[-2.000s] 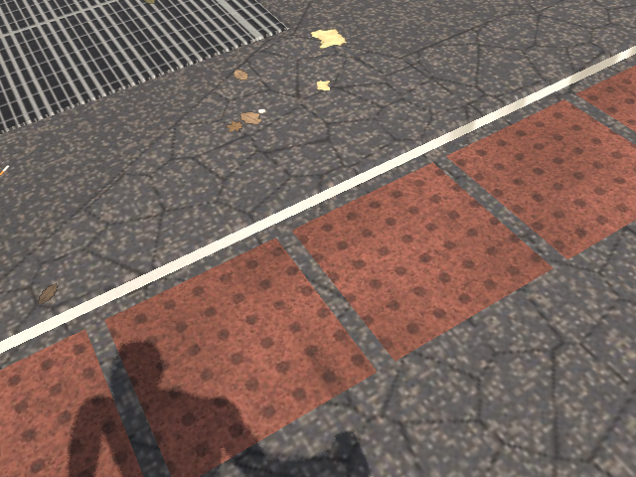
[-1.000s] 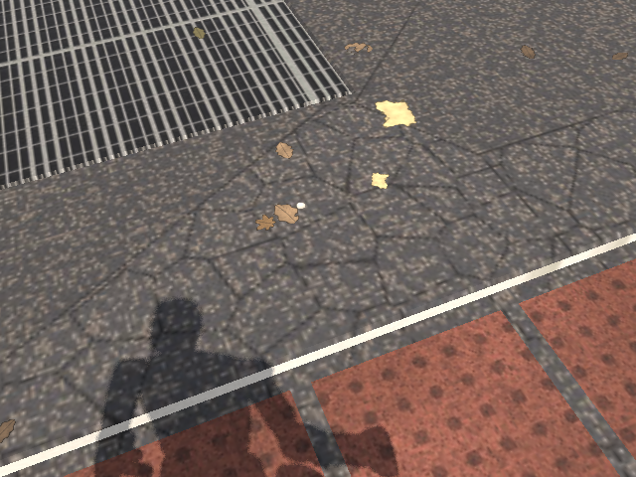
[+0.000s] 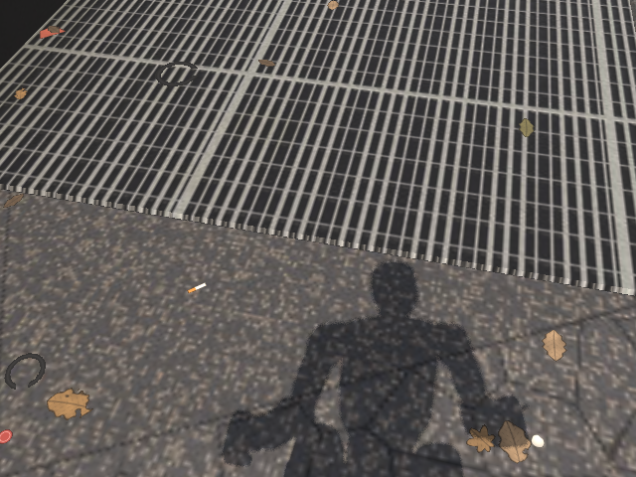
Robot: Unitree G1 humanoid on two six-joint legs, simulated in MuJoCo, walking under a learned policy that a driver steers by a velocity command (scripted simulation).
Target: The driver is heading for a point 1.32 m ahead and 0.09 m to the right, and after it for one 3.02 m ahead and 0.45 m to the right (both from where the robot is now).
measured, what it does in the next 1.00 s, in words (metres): climbs: left foot 0.05 m higher, then right foot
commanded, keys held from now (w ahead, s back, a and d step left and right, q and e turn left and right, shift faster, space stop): w+q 0.06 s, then w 0.44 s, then w+e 0.50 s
